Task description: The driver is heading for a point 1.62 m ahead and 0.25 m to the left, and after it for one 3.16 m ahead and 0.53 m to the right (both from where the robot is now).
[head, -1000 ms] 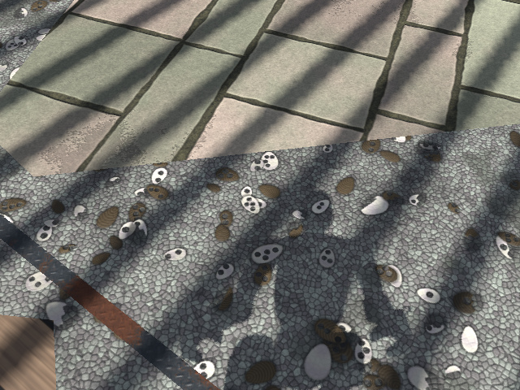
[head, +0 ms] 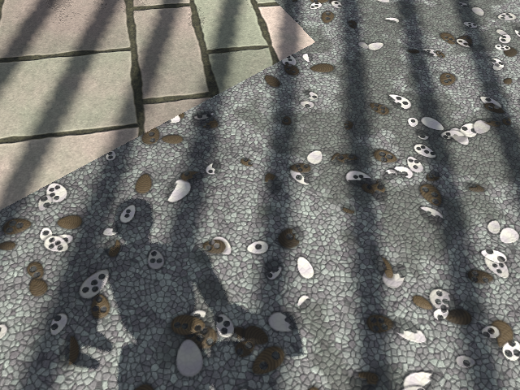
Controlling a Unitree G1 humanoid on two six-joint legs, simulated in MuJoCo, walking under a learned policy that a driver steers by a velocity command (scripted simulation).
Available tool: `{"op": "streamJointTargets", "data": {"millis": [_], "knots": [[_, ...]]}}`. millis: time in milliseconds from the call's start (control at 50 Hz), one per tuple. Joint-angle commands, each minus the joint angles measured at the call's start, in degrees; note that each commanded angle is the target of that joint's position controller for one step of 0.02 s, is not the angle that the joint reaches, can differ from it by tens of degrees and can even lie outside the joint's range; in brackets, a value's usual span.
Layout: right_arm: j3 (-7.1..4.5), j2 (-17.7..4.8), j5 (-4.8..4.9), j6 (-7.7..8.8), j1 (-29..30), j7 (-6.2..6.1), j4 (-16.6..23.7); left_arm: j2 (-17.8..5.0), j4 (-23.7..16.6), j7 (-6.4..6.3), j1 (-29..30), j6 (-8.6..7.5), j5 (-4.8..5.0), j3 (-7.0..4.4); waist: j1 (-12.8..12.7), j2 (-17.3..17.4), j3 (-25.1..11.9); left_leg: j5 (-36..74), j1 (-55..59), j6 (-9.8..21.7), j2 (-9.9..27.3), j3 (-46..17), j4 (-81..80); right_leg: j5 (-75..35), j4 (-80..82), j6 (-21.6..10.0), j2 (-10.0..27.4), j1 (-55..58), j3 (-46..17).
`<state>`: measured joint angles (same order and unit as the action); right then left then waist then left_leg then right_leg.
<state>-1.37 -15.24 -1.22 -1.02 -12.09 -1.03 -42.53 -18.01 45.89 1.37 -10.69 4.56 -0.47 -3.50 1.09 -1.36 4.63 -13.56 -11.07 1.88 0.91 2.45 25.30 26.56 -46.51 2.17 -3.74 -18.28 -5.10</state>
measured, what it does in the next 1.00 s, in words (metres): walks ahead: right foot, then left foot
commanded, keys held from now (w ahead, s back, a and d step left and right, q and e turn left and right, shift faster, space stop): w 1.00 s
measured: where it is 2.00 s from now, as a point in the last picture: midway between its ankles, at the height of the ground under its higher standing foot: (247, 225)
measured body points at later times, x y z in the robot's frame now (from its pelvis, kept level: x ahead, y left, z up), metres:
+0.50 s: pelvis +0.14 +0.01 -0.01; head +0.16 +0.01 +0.44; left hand +0.08 +0.27 -0.15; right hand +0.32 -0.25 -0.11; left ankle +0.26 +0.11 -0.73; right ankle -0.02 -0.11 -0.74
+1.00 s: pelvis +0.40 +0.03 -0.01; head +0.44 +0.03 +0.44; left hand +0.60 +0.25 -0.12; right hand +0.33 -0.21 -0.15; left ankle +0.26 +0.11 -0.74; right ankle +0.57 -0.08 -0.71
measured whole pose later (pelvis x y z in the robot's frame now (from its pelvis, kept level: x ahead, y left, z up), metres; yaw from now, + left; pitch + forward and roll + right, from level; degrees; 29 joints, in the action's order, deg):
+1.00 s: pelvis +0.40 +0.03 -0.01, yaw -1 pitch +1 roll +1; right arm -1.2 -11.7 -0.8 4.7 -26.3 0.3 -56.6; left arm -12.8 48.8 2.6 -0.8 -2.2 -1.8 -0.2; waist 3.4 -1.8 3.4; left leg -17.7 7.3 3.7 -4.7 3.7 9.4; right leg 0.9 -33.9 -3.2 2.9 -33.6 4.0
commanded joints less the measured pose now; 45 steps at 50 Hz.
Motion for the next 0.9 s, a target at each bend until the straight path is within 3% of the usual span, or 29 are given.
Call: {"op": "streamJointTargets", "data": {"millis": [20, 60, 80, 100, 120, 140, 160, 180, 220, 260, 340, 440, 480, 500, 520, 540, 560, 580, 600, 620, 640, 660, 700, 760, 820, 900], "knots": [[-2.93, -10.8, -0.47, 0.09, -1.8, 0.84, 1.3, -2.9, -2.8, -0.43, -0.3, -0.92, 0.07, 0.33, 1.1, 12.9, -6.9, 13.5, 4.8, 10.1, 11.8, -11.0, -5.7, 0.1, 11.8, -1.7, -0.9, 4.1, 6.0], [-2.86, -10.1, 0.06, -0.66, -2.1, 1.41, 0.1, -1.7, -0.7, -0.66, -4.1, -2.01, -0.81, 0.99, -1.8, 10.2, -5.0, -5.1, -3.7, 7.7, 9.9, -10.5, -4.9, -8.6, 26.1, -4.4, -1.1, 15.3, 7.9], [-2.28, -7.7, -0.11, -0.49, -2.1, 1.46, 0.1, -2.8, 0.4, -0.99, -6.2, -2.83, -1.18, 0.99, -3.0, 6.0, -4.6, -12.7, -11.6, 5.3, 7.9, -9.0, -1.8, -7.2, 28.7, -6.1, 1.7, 23.1, 3.1], [-0.88, -2.7, 0.15, -0.04, 0.5, 1.93, 2.7, -8.3, 0.9, -1.33, -10.8, -3.53, -1.89, 0.01, -5.4, -8.2, -6.0, -18.7, -22.6, 1.8, 1.5, -1.6, 12.4, 9.1, 35.6, -10.2, 15.8, 29.6, -17.2], [-1.47, -6.1, -0.49, 0.04, 5.9, 1.41, 5.0, -13.7, 2.4, -1.26, -13.2, -3.82, -1.68, -1.69, -8.0, -12.4, 1.0, -19.8, -29.4, 1.2, -2.1, 0.4, 20.6, 14.0, 41.5, -16.4, 24.2, 20.2, -30.3], [-2.62, -9.4, -0.32, 0.17, 7.0, 1.32, 4.9, -10.3, 2.6, -1.33, -10.9, -4.36, -1.74, -0.89, -6.3, -6.7, 5.4, -15.4, -29.7, 1.4, 1.0, -3.6, 25.4, 13.9, 41.6, -17.6, 22.9, 17.2, -27.9], [-2.74, -9.1, 0.1, 0.66, 4.5, 1.98, 3.4, -7.3, 2.2, -1.44, -8.0, -4.99, -1.17, 0.04, -4.1, -5.9, 5.6, -11.3, -29.4, 1.2, 1.6, -4.1, 26.4, 11.6, 41.8, -16.3, 19.9, 17.2, -23.7], [-2.86, -9.1, 0.04, 1.2, 2.3, 2.58, 2.1, -5.9, 2.0, -1.58, -6.2, -5.55, -0.94, 0.41, -2.7, -6.4, 4.6, -8.4, -28.5, 0.8, 2.2, -3.8, 26.4, 7.1, 42.3, -14.7, 17.3, 18.5, -19.5], [-2.86, -8.1, -1.0, 1.8, 1.2, 3.49, 0.5, -4.7, 2.8, -1.79, -7.0, -6.95, -0.61, 0.78, -2.4, -5.9, 2.2, -3.6, -27.2, -0.2, 2.5, -2.3, 28.4, -4.4, 41.9, -14.1, 14.4, 20.1, -13.3], [-2.64, -6.8, -0.96, 1.86, 2.6, 3.82, 0.7, -4.7, 4.2, -1.54, -9.2, -7.85, -0.34, 0.66, -2.7, -4.5, 1.3, -0.9, -28.1, -1.2, 2.8, -1.4, 28.3, -10.5, 41.5, -14.6, 14.2, 20.8, -10.5], [-2.13, -5.3, -0.67, 1.83, 8.5, 4.1, 2.6, -4.6, 6.2, -1.35, -12.4, -8.34, -0.49, 0.57, -4.4, -4.5, 2.8, 2.6, -29.1, -2.8, 3.2, -0.3, 21.9, -14.2, 41.9, -15.2, 14.5, 19.8, -8.0], [-1.72, -4.9, -0.46, 2.17, 12.2, 4.05, 4.7, -6.3, 8.3, -1.58, -14.3, -8.93, -0.7, 0.19, -4.3, -4.7, 3.6, 3.2, -22.2, -0.5, 2.1, 0.9, 12.1, -25.9, 39.0, -13.9, 16.2, 18.5, -5.7], [-2.01, -5.4, -0.39, 2.4, 9.2, 3.49, 4.3, -7.1, 8.6, -1.69, -13.3, -8.95, -0.66, 0.02, -2.4, -4.6, 2.6, 1.8, -15.0, 1.4, 0.5, 2.0, 9.4, -33.3, 36.2, -12.6, 16.9, 17.3, -4.9], [-2.44, -6.0, -0.31, 2.59, 5.0, 2.92, 3.0, -7.6, 8.8, -1.68, -12.4, -8.94, -0.68, -0.07, 0.0, -4.1, 0.7, 1.4, -8.3, 2.4, -1.3, 2.8, 7.4, -42.5, 31.1, -11.6, 16.2, 16.5, -3.6], [-3.14, -6.9, -0.52, 3.04, -3.1, 2.19, 0.2, -7.6, 9.1, -1.59, -11.9, -8.8, -0.6, -0.05, 3.8, -1.3, -3.6, 2.3, 2.1, 3.5, -3.2, 3.4, 3.8, -50.1, 20.1, -10.3, 13.5, 14.8, -0.6], [-4.22, -10.1, -1.41, 3.69, -13.1, 1.27, -2.5, -6.4, 8.4, -1.49, -11.8, -8.97, -0.56, 0.43, 7.7, 2.6, -10.4, -2.4, 16.1, 5.4, 2.2, -2.7, 2.0, -43.7, 5.0, -8.9, 10.0, 6.7, 2.4], [-5.73, -17.5, -2.2, 4.03, -19.7, 0.9, -3.4, 0.1, 6.1, -1.23, -15.4, -9.15, 0.57, 1.96, 7.2, 17.3, -17.5, -18.9, 28.1, 10.1, 19.7, -30.5, -6.4, -13.0, -16.6, -5.8, 0.9, -9.5, 6.8], [-5.14, -15.7, -0.47, 3.79, -17.1, 1.52, -4.0, -3.6, 7.0, -1.15, -15.3, -9.19, -0.8, 0.86, 5.0, 14.0, -16.3, -21.5, 23.1, 11.7, 22.1, -45.4, -14.5, 1.1, -23.7, -7.2, -1.1, -15.0, -1.0], [-4.31, -12.2, 0.11, 3.67, -10.1, 1.79, -3.0, -4.6, 6.6, -0.9, -12.5, -9.0, -1.03, 0.36, 1.7, 9.0, -7.9, -23.5, 15.8, 11.1, 20.8, -36.4, -13.6, -3.1, -26.2, -8.2, 3.2, -17.4, -1.3], [-3.36, -8.4, 0.25, 3.99, -5.5, 2.14, -2.1, -4.1, 6.4, -0.3, -10.2, -9.18, -1.04, 0.61, 0.5, 4.9, -3.8, -17.2, 9.2, 10.4, 18.0, -29.0, -14.6, -7.9, -23.7, -8.4, 5.8, -16.4, 0.0], [-2.77, -6.7, 0.16, 4.41, -3.4, 2.18, -2.1, -2.6, 6.5, -0.01, -9.5, -8.93, -0.96, 0.78, -1.0, 5.0, -2.3, -11.0, 5.6, 9.0, 14.8, -22.8, -15.8, -10.2, -20.5, -8.1, 7.6, -14.6, 1.1], [-2.3, -5.5, 0.24, 4.89, -3.1, 2.09, -2.8, -2.0, 7.0, 0.16, -10.2, -8.3, -1.51, 1.0, -2.0, 6.0, -1.8, -4.6, 3.1, 8.3, 12.8, -18.6, -16.6, -11.3, -18.5, -7.5, 8.6, -12.4, 1.7], [-2.13, -5.2, 0.33, 5.95, -5.3, 2.11, -4.4, -0.8, 7.5, 0.69, -10.3, -7.33, -1.76, 1.26, -2.5, 5.8, -2.5, 5.2, 2.2, 8.9, 11.5, -14.1, -17.3, -13.3, -18.0, -6.5, 8.7, -11.3, 3.2], [-2.14, -5.3, 0.71, 6.5, -9.0, 2.07, -6.8, -0.5, 5.6, 1.06, -4.1, -6.73, -1.74, 1.36, -2.1, 4.9, -0.3, 10.1, 4.3, 9.7, 10.7, -10.3, -19.5, -17.8, -14.0, -5.0, 9.9, -18.0, 4.9], [-1.73, -4.4, 0.92, 6.44, -12.1, 1.97, -8.8, 0.3, 2.9, 1.27, 3.6, -6.8, -1.81, 1.72, -0.6, 4.4, 1.3, 16.1, 6.5, 9.6, 9.3, -7.0, -19.7, -22.9, -5.6, -3.6, 9.9, -21.8, 6.7], [-1.57, -4.8, 0.83, 6.63, -14.9, 1.53, -10.8, 1.9, 0.3, 1.48, 11.7, -7.26, -1.35, 2.68, 1.2, 4.8, 1.7, 23.2, 7.9, 8.9, 8.6, -4.1, -18.9, -28.6, 7.8, -3.6, 7.6, -17.4, 9.4]]}}
Velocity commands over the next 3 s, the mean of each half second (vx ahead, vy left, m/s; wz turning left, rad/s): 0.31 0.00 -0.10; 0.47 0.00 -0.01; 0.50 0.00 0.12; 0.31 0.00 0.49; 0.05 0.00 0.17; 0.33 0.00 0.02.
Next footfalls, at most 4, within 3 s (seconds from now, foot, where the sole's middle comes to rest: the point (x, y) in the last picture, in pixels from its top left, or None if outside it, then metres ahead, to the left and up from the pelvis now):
0.08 right None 0.02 -0.11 -0.78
0.54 left None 0.30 0.11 -0.78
1.06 right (279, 328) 0.62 -0.07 -0.78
1.64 left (216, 239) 0.91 0.11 -0.78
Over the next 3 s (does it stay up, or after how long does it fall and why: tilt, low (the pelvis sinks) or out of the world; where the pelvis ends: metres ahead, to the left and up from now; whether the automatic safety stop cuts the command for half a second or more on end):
stays up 1.08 0.06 0.00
